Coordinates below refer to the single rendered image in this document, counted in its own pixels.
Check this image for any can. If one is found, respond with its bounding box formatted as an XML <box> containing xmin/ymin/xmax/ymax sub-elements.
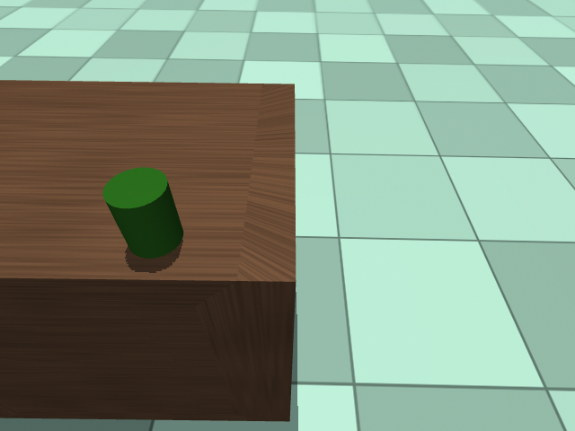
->
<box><xmin>102</xmin><ymin>167</ymin><xmax>183</xmax><ymax>259</ymax></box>

